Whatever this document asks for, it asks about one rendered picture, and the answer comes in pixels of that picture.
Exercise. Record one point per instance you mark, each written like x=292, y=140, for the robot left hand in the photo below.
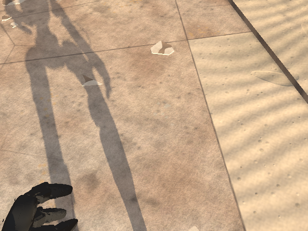
x=25, y=215

